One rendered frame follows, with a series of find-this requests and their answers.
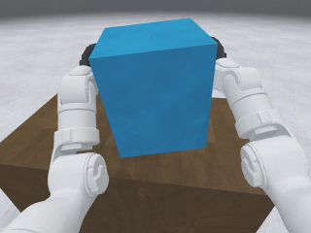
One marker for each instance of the robot left upper arm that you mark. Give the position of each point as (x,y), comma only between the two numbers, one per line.
(75,180)

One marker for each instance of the right robot hand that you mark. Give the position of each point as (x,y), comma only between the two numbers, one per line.
(220,50)

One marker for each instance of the carton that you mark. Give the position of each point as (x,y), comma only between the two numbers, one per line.
(155,80)

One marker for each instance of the left robot forearm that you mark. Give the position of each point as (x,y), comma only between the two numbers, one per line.
(76,119)

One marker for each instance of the right robot forearm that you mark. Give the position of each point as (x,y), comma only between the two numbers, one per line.
(255,117)

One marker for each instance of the robot right upper arm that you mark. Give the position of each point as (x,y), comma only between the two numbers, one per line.
(278,166)

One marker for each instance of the left robot hand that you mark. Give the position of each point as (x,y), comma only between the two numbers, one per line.
(86,54)

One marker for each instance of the pedestal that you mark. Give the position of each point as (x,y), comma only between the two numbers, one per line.
(184,191)

